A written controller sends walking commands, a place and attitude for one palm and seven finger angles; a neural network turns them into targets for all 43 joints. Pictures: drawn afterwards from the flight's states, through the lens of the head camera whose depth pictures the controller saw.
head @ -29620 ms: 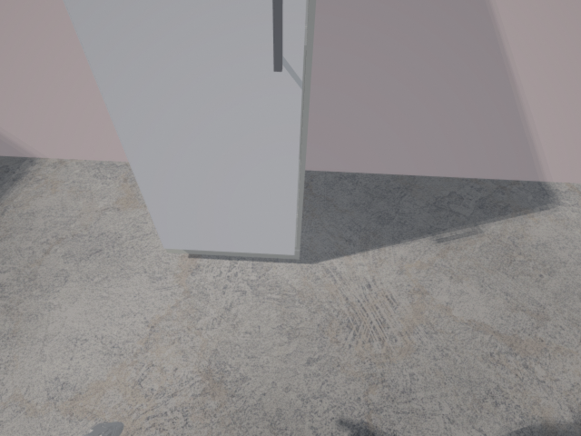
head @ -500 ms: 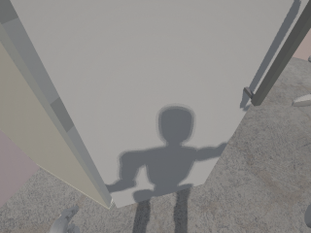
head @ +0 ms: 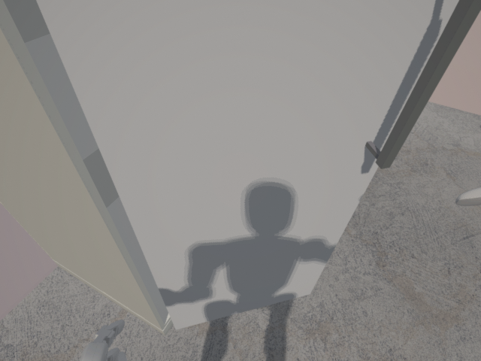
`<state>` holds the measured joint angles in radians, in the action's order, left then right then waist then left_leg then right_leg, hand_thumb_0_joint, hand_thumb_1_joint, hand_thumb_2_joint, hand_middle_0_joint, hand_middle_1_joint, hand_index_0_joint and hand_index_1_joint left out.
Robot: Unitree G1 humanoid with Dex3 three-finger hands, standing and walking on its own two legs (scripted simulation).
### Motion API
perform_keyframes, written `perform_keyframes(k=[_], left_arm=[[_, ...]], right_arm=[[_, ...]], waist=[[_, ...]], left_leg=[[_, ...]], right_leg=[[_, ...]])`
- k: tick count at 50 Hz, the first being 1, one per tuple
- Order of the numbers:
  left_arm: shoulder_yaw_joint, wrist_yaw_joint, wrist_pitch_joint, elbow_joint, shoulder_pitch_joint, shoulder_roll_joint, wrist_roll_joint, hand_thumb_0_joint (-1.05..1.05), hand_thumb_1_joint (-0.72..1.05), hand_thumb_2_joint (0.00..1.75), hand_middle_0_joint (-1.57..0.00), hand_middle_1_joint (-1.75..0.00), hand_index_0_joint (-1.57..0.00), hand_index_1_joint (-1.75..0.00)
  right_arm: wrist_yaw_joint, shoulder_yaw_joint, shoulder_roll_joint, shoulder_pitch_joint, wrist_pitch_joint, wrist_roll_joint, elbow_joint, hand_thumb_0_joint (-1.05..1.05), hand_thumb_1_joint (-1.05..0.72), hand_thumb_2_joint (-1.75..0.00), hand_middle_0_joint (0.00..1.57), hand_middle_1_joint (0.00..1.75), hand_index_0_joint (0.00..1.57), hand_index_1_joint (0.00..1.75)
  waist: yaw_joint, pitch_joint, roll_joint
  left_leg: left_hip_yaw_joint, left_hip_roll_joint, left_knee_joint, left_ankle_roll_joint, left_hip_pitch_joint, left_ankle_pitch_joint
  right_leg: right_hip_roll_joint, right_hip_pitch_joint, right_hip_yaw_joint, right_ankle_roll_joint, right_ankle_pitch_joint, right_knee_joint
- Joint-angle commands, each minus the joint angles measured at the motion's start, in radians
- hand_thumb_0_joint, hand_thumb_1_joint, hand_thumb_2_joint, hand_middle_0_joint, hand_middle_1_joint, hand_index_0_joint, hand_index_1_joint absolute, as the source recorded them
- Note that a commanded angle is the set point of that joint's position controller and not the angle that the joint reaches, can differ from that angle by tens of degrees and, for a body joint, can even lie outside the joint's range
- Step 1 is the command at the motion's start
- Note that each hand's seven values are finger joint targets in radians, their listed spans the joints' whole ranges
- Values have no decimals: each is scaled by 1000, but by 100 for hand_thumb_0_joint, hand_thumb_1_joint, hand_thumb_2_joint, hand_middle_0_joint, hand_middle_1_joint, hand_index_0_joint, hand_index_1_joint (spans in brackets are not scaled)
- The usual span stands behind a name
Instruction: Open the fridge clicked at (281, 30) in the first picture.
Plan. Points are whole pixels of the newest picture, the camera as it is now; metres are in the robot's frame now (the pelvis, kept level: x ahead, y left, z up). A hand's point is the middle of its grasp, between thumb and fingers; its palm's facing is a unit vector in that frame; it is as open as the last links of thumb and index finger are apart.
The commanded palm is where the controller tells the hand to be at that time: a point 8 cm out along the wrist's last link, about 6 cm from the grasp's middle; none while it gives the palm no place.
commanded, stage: slip the hand off the handle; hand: right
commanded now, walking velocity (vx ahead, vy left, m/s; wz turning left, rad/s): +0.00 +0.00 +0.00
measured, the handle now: (411, 88) +0.47 -0.23 +0.25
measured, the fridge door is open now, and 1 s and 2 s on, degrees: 47 47 47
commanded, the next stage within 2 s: draw the hand back to the body in 0.32 s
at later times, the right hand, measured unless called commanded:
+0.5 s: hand out of the picture +0.29 -0.30 +0.24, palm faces +0.31 +0.94 -0.13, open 14.6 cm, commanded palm +0.24 -0.33 +0.25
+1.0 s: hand out of the picture +0.24 -0.29 +0.20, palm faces +0.41 +0.89 -0.18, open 14.4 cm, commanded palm +0.19 -0.32 +0.22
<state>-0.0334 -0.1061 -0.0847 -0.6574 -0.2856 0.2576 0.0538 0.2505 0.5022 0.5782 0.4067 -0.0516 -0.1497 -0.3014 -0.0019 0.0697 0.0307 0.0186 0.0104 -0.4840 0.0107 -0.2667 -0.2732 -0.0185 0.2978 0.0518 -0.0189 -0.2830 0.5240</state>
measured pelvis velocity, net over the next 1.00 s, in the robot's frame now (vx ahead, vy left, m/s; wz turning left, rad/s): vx -0.01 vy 0.02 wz -0.05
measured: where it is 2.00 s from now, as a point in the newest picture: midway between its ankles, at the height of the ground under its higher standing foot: outside the picture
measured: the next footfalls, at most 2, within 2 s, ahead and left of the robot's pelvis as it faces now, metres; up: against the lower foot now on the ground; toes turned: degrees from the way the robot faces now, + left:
none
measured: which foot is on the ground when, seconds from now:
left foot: down 0.00-1.00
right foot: down 0.00-1.00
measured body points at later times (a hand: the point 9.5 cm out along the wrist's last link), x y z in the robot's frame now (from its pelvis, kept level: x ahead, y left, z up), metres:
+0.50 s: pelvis +0.00 +0.02 +0.00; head -0.02 +0.03 +0.45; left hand +0.20 +0.23 -0.08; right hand +0.27 -0.35 +0.25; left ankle -0.02 +0.13 -0.74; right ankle -0.01 -0.10 -0.74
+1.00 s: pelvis -0.01 +0.02 +0.00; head -0.03 +0.04 +0.45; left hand +0.23 +0.23 -0.06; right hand +0.21 -0.34 +0.21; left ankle -0.02 +0.13 -0.74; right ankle -0.01 -0.10 -0.74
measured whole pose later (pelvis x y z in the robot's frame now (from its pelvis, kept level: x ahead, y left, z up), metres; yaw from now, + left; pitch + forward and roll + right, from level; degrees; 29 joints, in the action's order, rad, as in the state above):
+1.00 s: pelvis -0.01 +0.02 +0.00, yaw -3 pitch -2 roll +1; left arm -0.06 -0.12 -0.25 -0.66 -0.16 0.26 0.06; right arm 0.14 0.46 0.46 0.03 -0.34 -0.25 0.13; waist -0.09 0.06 0.06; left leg 0.08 0.01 -0.51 -0.01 -0.18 -0.30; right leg -0.02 0.23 -0.01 0.00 -0.29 0.54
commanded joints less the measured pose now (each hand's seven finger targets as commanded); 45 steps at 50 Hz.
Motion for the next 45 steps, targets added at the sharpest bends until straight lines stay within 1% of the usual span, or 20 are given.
perform_keyframes(k=[1, 4, 6, 7, 9, 12, 17, 20, 22, 23, 24, 26, 28, 31, 32, 35, 36, 40, 42, 45], left_arm=[[40, -9, -81, 167, 128, 126, -1, 0, 90, 90, -20, -30, -20, -30], [32, -22, -83, 141, 137, 127, 7, 0, 90, 90, -20, -30, -20, -30], [29, -27, -90, 139, 153, 135, 16, 0, 90, 90, -20, -30, -20, -30], [28, -30, -92, 141, 163, 136, 18, 0, 90, 90, -20, -30, -20, -30], [23, -31, -94, 152, 188, 125, 20, 0, 90, 90, -20, -30, -20, -30], [19, -25, -105, 172, 200, 114, 13, 0, 90, 90, -20, -30, -20, -30], [13, -27, -115, 156, 217, 112, 10, 0, 90, 90, -20, -30, -20, -30], [13, -34, -115, 135, 212, 118, 11, 0, 90, 90, -20, -30, -20, -30], [8, -37, -118, 133, 217, 115, 16, 0, 90, 90, -20, -30, -20, -30], [2, -51, -134, 127, 263, 130, 41, 0, 90, 90, -20, -30, -20, -30], [-5, -56, -142, 131, 279, 131, 49, 0, 90, 90, -20, -30, -20, -30], [-1, -58, -163, 155, 281, 136, 50, 0, 90, 90, -20, -30, -20, -30], [-7, -50, -175, 174, 291, 132, 59, 0, 90, 90, -20, -30, -20, -30], [-7, -31, -181, 201, 291, 107, 53, 0, 90, 90, -20, -30, -20, -30], [-5, -30, -182, 195, 283, 106, 50, 0, 90, 90, -20, -30, -20, -30], [6, -32, -192, 172, 278, 115, 42, 0, 90, 90, -20, -30, -20, -30], [3, -34, -197, 166, 284, 115, 43, 0, 90, 90, -20, -30, -20, -30], [3, -37, -197, 149, 288, 123, 50, 0, 90, 90, -20, -30, -20, -30], [-3, -37, -197, 162, 298, 115, 51, 0, 90, 90, -20, -30, -20, -30], [-1, -42, -211, 180, 300, 104, 43, 0, 90, 90, -20, -30, -20, -30]], right_arm=[[-35, 77, 317, 322, 72, -21, 379, 0, 55, -20, 25, 115, 25, 115], [-23, 53, 272, 286, 45, -44, 310, 0, 55, -20, 25, 115, 25, 115], [-2, 18, 251, 298, 12, -53, 269, 0, 55, -20, 25, 115, 25, 115], [1, 33, 273, 289, -2, -52, 270, 0, 55, -20, 25, 115, 25, 115], [-3, -10, 231, 300, -13, -46, 340, 0, 55, -20, 25, 115, 25, 115], [-9, -8, 230, 278, -14, -45, 436, 0, 55, -20, 25, 115, 25, 115], [-19, 71, 267, 204, 16, -72, 455, 0, 55, -20, 25, 115, 25, 115], [-24, 107, 309, 213, -1, -73, 378, 0, 55, -20, 25, 115, 25, 115], [-15, 74, 295, 233, -17, -65, 343, 0, 55, -20, 25, 115, 25, 115], [13, 117, 253, 239, -142, -196, 176, 0, 55, -20, 25, 115, 25, 115], [32, 81, 229, 254, -192, -205, 238, 0, 55, -20, 25, 115, 25, 115], [54, 118, 280, 251, -272, -217, 296, 0, 55, -20, 25, 115, 25, 115], [73, 86, 281, 265, -352, -204, 339, 0, 55, -20, 25, 115, 25, 115], [47, 57, 240, 162, -319, -169, 526, 0, 55, -20, 25, 115, 25, 115], [32, 82, 248, 135, -296, -172, 548, 0, 55, -20, 25, 115, 25, 115], [9, 171, 244, 19, -246, -219, 526, 0, 55, -20, 25, 115, 25, 115], [10, 164, 221, 2, -251, -229, 498, 0, 55, -20, 25, 115, 25, 115], [-9, 138, 207, -41, -325, -213, 426, 0, 55, -20, 25, 115, 25, 115], [-15, 93, 198, -4, -350, -184, 490, 0, 55, -20, 25, 115, 25, 115], [-25, 66, 186, 28, -309, -176, 654, 0, 44, -25, 25, 109, 25, 109]], waist=[[-36, 262, 112], [-24, 176, 46], [-11, 125, 42], [-18, 126, 45], [-28, 141, 86], [-33, 203, 101], [-45, 182, 13], [-43, 145, 31], [-35, 115, 54], [-56, 162, 51], [-65, 166, 78], [-78, 253, 104], [-77, 253, 101], [-73, 224, 82], [-71, 217, 34], [-81, 209, -63], [-84, 182, -71], [-88, 60, 15], [-82, 53, 95], [-71, 118, 98]], left_leg=[[39, -25, 33, -36, 22, 236], [43, -23, 54, -31, -4, 185], [38, -18, 66, -25, -42, 141], [38, -16, 67, -26, -41, 128], [38, -9, 63, -33, -20, 147], [37, -11, 48, -33, 8, 216], [39, -11, 52, -25, 34, 223], [29, -2, 68, -20, 22, 197], [28, -1, 72, -20, 3, 167], [31, 7, 73, -29, 56, 179], [28, 15, 84, -26, 75, 204], [23, 20, 64, -24, 112, 293], [27, 24, 52, -23, 119, 335], [34, 19, 44, -25, 95, 346], [40, 12, 45, -23, 91, 331], [39, 12, 52, -10, 107, 341], [38, 11, 53, -7, 90, 316], [22, 25, 78, -9, 24, 197], [27, 24, 71, -17, 9, 165], [27, 23, 64, -20, 26, 192]], right_leg=[[-10, -218, -57, -5, 337, -51], [-13, -186, -55, -5, 250, -64], [-7, -158, -56, -6, 183, -70], [-6, -156, -60, -5, 170, -75], [-5, -179, -59, -4, 192, -73], [3, -219, -60, -6, 267, -52], [3, -191, -57, -8, 252, -53], [4, -155, -48, -8, 216, -52], [6, -147, -47, -7, 194, -57], [10, -148, -63, -1, 165, -69], [7, -170, -60, -5, 189, -69], [18, -199, -63, -13, 261, -47], [21, -208, -67, -17, 295, -46], [14, -223, -62, -22, 326, -39], [12, -219, -66, -22, 315, -43], [10, -201, -62, -21, 290, -36], [12, -189, -59, -21, 262, -38], [12, -137, -56, -17, 187, -51], [12, -146, -61, -15, 179, -57], [7, -195, -65, -20, 212, -37]])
